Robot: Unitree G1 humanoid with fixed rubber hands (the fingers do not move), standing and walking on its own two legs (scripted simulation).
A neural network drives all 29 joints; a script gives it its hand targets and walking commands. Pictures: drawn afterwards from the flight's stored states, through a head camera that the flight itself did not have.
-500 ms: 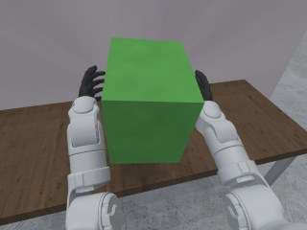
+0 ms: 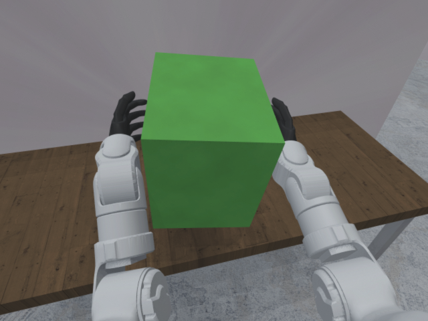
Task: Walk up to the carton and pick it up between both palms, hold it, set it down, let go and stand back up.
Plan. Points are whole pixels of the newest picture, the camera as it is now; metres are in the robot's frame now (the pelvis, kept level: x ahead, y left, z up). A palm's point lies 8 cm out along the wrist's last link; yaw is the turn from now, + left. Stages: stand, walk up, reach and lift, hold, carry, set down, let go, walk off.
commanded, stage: hold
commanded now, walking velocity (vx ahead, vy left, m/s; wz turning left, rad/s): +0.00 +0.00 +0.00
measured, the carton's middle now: (204, 142) +0.40 +0.01 +0.17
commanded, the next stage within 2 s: none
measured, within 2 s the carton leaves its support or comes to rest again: neither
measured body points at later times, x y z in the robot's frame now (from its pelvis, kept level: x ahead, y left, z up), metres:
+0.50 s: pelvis +0.00 +0.00 +0.00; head -0.04 +0.03 +0.45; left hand +0.38 +0.15 +0.21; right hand +0.38 -0.13 +0.19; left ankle +0.02 +0.13 -0.75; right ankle +0.02 -0.12 -0.75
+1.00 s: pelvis +0.00 +0.00 +0.00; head -0.04 +0.03 +0.45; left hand +0.38 +0.15 +0.21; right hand +0.38 -0.13 +0.19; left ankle +0.02 +0.13 -0.75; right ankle +0.02 -0.12 -0.75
